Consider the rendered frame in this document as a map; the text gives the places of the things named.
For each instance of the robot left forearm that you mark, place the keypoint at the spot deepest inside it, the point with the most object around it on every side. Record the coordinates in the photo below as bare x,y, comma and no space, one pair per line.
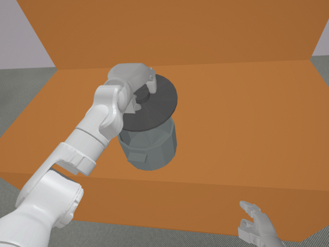
102,122

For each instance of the robot left hand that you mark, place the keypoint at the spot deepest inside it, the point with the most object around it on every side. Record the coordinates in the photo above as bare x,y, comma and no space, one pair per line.
136,74

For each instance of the table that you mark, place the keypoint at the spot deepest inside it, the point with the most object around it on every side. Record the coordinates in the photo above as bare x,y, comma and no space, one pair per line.
251,121

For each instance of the robot right hand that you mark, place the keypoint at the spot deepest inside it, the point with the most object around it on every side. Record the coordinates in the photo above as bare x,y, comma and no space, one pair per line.
262,226

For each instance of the knob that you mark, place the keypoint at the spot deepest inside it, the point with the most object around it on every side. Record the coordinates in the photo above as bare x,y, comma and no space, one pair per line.
143,95

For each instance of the lid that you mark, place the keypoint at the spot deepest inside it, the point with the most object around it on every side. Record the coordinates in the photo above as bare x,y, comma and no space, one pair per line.
156,111

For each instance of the robot right forearm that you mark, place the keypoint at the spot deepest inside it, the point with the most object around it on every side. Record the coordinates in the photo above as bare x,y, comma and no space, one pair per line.
271,241

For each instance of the pot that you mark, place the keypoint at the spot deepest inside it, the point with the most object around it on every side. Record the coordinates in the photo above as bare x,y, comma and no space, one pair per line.
152,149

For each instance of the left robot upper arm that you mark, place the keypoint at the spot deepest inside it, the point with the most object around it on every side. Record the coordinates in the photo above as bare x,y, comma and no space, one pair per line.
51,203

